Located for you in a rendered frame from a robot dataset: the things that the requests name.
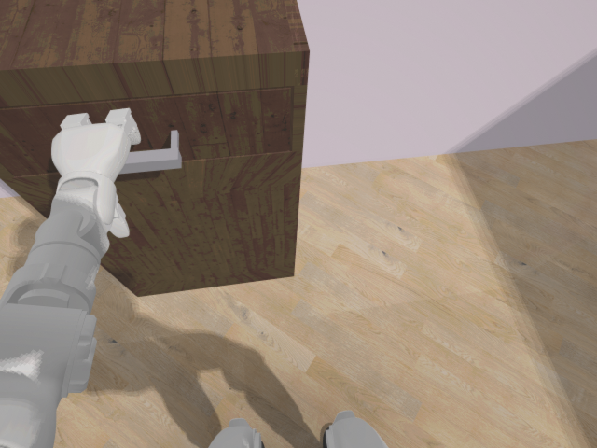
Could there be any handle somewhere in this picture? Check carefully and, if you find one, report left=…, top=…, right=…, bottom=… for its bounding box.
left=119, top=130, right=182, bottom=174

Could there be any left robot forearm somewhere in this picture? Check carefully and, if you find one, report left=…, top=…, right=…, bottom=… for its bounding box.
left=0, top=171, right=117, bottom=315

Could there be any robot left thigh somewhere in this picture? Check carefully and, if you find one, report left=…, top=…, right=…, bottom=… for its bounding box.
left=208, top=426, right=261, bottom=448

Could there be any robot left hand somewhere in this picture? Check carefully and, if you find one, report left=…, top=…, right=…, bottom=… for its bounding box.
left=51, top=108, right=141, bottom=238

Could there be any drawer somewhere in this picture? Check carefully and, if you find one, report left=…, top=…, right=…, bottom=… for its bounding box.
left=0, top=86, right=291, bottom=175

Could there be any robot thigh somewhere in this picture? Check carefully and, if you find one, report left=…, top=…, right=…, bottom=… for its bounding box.
left=208, top=426, right=261, bottom=448
left=326, top=417, right=388, bottom=448

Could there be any robot right thigh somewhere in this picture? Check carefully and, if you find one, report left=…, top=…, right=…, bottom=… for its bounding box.
left=326, top=417, right=388, bottom=448

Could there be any robot left upper arm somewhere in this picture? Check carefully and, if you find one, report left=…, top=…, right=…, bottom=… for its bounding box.
left=0, top=303, right=97, bottom=448

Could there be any cabinet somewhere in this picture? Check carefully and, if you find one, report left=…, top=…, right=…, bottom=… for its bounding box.
left=0, top=0, right=310, bottom=297

